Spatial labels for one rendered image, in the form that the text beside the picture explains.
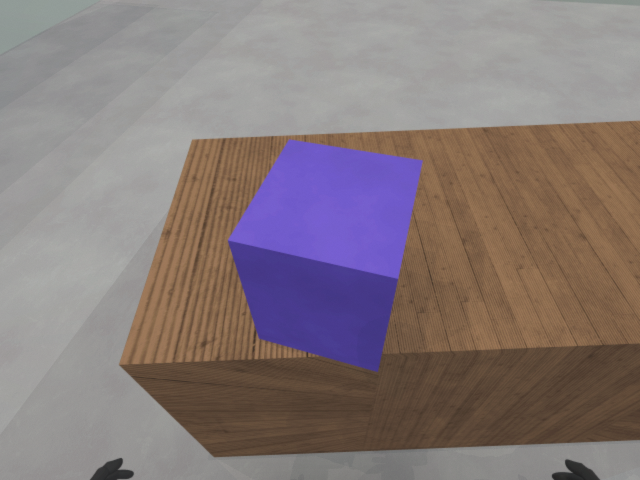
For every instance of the left robot hand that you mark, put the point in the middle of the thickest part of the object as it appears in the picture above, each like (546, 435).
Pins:
(110, 471)

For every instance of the carton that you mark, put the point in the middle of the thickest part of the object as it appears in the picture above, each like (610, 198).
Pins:
(319, 249)

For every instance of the pedestal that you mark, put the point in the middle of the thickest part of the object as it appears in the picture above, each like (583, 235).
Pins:
(515, 320)

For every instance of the right robot hand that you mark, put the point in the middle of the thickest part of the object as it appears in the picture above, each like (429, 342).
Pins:
(579, 472)

